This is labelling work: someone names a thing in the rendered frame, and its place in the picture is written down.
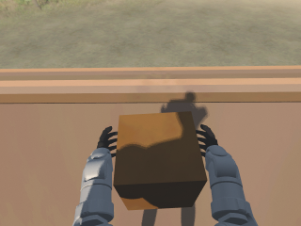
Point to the robot left forearm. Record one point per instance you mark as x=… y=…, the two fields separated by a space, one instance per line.
x=95 y=206

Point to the right robot hand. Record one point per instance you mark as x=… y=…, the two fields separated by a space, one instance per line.
x=209 y=139

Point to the carton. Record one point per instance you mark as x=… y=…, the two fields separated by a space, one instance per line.
x=158 y=161

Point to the robot right forearm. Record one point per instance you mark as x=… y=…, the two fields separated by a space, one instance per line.
x=229 y=202

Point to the left robot hand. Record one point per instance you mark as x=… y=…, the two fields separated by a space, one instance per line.
x=104 y=142

